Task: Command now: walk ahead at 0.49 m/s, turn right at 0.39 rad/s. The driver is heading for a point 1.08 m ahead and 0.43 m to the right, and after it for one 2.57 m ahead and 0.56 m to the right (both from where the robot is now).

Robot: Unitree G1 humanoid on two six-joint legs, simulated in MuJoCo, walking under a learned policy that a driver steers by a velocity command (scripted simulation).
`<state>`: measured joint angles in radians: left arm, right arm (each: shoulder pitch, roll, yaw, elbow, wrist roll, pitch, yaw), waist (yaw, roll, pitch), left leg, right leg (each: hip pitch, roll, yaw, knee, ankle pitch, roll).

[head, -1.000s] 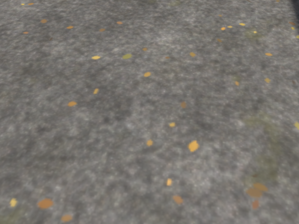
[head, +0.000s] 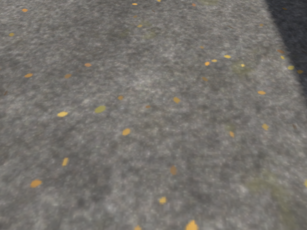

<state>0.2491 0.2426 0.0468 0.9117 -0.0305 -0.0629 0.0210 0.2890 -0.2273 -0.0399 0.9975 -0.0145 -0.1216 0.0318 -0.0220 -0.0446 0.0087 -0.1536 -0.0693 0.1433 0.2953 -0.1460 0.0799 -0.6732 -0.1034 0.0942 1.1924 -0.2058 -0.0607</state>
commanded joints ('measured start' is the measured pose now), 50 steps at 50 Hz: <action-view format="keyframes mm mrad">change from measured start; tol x32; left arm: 1 64 39 17 -38 10 7 2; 12 -261 12 -1 -210 8 -10 -75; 17 221 256 111 -139 3 3 -55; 50 52 83 32 -287 7 17 -17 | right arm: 1 -60 -107 -16 -48 -6 -21 -18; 50 -54 -133 -42 -243 8 -10 -12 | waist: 1 52 89 53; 13 -33 91 82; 19 154 -128 -393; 50 19 141 -8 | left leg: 1 -105 296 -143 -211 113 138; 11 241 365 -12 -112 222 86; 16 160 311 95 433 824 0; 18 -552 17 -44 1147 -380 -105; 19 -659 57 -248 1195 -373 -67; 40 -136 70 -191 136 94 -37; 43 540 510 -955 26 -294 208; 50 -23 307 -360 -124 33 132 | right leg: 1 -35 -39 52 -64 146 16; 12 -116 4 -128 -521 128 -17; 16 422 173 -229 -621 65 -117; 19 1095 -248 723 -915 -39 -377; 25 507 -64 222 -961 353 -244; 37 535 -41 276 -849 139 -144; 44 -160 116 111 155 -300 29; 50 -4 14 27 -36 -84 28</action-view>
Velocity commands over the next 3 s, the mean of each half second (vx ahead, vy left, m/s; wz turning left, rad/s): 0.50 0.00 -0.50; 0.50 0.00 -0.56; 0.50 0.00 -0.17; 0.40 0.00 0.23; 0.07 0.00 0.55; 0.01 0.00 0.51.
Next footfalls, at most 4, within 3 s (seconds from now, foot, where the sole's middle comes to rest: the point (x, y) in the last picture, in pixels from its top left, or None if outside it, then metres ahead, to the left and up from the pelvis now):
0.34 right None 0.34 -0.18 -0.78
0.82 left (174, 197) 0.67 -0.08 -0.78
1.32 right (249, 182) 0.74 -0.45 -0.78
1.86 left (227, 122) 1.12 -0.42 -0.78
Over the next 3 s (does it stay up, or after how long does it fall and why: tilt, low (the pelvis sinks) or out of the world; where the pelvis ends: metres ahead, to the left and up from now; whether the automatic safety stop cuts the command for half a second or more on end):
stays up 1.03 -0.44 0.00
